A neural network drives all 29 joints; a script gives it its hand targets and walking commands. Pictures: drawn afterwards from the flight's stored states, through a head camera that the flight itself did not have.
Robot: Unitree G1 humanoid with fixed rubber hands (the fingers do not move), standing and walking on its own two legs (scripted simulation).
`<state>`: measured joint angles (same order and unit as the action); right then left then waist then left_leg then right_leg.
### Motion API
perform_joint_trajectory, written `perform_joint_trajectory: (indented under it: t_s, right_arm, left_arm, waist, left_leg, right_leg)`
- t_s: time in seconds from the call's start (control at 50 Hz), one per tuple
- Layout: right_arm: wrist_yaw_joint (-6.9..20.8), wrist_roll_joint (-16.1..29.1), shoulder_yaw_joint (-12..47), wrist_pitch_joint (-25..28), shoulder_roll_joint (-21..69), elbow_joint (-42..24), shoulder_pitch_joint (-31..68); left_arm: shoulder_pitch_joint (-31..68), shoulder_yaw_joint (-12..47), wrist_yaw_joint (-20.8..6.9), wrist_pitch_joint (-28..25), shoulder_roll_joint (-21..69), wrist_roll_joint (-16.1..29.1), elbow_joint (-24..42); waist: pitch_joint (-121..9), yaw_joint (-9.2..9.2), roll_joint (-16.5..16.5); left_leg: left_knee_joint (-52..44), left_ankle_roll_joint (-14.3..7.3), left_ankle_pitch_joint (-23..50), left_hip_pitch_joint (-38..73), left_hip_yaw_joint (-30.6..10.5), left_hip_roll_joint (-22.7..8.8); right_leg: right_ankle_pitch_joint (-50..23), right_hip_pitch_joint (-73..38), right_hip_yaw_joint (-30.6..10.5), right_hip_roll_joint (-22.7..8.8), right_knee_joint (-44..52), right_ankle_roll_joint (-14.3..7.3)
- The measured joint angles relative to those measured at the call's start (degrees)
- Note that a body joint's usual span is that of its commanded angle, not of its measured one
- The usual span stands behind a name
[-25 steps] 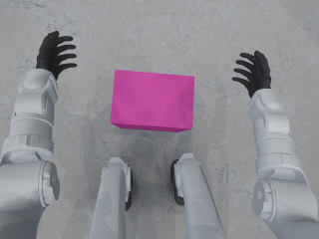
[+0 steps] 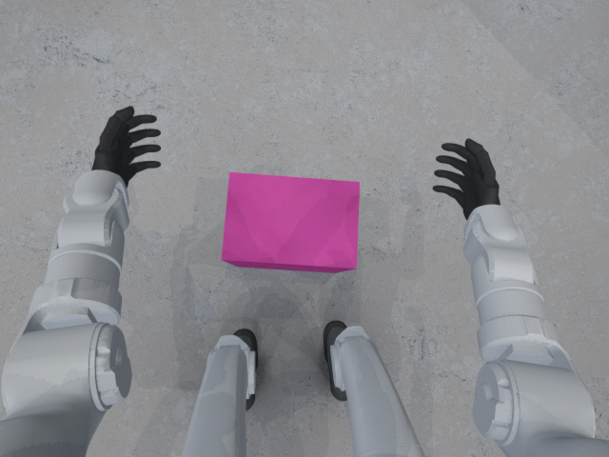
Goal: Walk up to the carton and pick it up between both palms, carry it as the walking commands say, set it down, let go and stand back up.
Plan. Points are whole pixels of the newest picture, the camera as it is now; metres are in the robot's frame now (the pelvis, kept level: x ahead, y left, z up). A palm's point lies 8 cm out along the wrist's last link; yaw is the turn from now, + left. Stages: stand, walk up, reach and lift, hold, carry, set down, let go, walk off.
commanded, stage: let go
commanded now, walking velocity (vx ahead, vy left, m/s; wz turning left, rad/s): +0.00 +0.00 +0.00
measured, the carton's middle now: (290, 230) +0.44 -0.02 -0.52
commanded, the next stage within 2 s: stand in 1.06 s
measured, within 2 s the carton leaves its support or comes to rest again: neither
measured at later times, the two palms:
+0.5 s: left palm (47, 331) +0.28 +0.22 +0.03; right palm (573, 321) +0.26 -0.26 +0.03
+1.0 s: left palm (8, 392) +0.24 +0.23 +0.05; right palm (584, 354) +0.23 -0.25 +0.05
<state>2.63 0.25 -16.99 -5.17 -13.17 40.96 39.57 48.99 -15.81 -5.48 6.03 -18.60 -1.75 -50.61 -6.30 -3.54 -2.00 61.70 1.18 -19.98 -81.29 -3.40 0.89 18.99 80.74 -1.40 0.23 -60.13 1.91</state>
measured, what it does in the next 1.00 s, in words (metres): rises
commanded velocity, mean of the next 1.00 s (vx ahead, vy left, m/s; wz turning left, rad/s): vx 0.00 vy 0.00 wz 0.00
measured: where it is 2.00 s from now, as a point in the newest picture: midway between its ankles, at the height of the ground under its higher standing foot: (292, 379)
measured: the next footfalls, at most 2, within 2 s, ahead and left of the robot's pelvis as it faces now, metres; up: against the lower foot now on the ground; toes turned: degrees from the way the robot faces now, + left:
none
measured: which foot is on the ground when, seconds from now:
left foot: down 0.00-1.00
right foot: down 0.00-1.00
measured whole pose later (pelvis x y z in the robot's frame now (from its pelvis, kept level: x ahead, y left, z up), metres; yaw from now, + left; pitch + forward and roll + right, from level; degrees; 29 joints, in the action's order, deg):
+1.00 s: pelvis +0.08 +0.00 +0.11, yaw -1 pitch -5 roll +1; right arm 4.3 -1.6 -3.2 -8.3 -13.1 22.5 -12.7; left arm -13.2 -3.4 -4.2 8.4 -12.3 -2.1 -24.5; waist 6.0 -0.7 0.1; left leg 21.8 0.6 -14.5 -2.5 -1.5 0.6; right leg 15.3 4.5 -4.0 -0.5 -24.6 1.1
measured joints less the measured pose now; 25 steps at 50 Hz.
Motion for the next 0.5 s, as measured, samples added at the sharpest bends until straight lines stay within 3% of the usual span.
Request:
perform_joint_trajectory:
  t_s: [0.16,0.28,0.5]
  right_arm:
    - [1.95,-0.4,6.07,-0.5,-0.15,-10.55,-18.39]
    - [3.2,0.03,8.63,0.8,0.08,-13.14,-30.57]
    - [1.31,-0.01,12.71,3.4,0.25,-16.27,-46.59]
  left_arm:
    - [-21.65,3.96,3.81,-1.08,4.58,-0.02,13.81]
    - [-36.9,6.57,3.07,-2.79,6.99,0.43,17.23]
    - [-52.97,9.92,2.14,-5.94,6.75,0.16,21.83]
  waist:
    - [-0.75,0.82,1.04]
    - [0.3,1.36,1.78]
    - [5.01,2.16,2.09]
  left_leg:
    - [-7.12,0.56,0.27,12.25,0.25,-0.15]
    - [-15.41,0.45,1.45,28.64,0.22,-0.74]
    - [-29.28,0.76,4.57,53.9,0.81,-1.36]
  right_leg:
    - [-1.43,-11.58,-0.6,0.12,5.9,-0.69]
    - [-0.93,-27.74,-0.75,0.54,13.54,-1.34]
    - [-2.15,-52.12,-1.35,0.62,25.89,-1.75]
